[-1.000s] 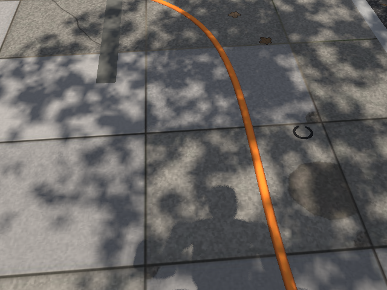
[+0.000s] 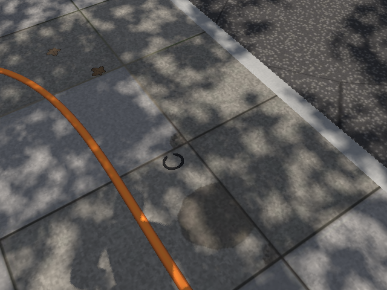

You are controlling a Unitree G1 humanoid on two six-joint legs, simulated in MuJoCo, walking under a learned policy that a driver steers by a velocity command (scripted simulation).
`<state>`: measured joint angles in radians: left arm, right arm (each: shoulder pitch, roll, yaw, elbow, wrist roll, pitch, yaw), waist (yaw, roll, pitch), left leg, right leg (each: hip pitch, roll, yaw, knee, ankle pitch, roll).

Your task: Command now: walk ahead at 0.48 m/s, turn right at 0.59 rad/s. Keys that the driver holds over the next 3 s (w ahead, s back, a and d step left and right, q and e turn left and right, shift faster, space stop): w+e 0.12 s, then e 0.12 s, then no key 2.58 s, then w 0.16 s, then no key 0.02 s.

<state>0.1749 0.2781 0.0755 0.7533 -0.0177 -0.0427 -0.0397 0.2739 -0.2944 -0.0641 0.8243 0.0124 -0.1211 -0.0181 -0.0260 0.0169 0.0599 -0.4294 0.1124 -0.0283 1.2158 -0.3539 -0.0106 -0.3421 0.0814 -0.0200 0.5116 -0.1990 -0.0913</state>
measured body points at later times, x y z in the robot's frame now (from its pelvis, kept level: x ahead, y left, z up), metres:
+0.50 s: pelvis +0.24 +0.02 +0.00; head +0.29 +0.02 +0.44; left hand +0.40 +0.28 -0.13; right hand +0.37 -0.26 -0.10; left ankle +0.37 +0.09 -0.73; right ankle +0.14 -0.10 -0.66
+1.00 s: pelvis +0.31 -0.02 +0.00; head +0.32 -0.03 +0.45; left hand +0.48 +0.19 -0.12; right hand +0.36 -0.30 -0.12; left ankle +0.37 +0.09 -0.73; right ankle +0.26 -0.13 -0.73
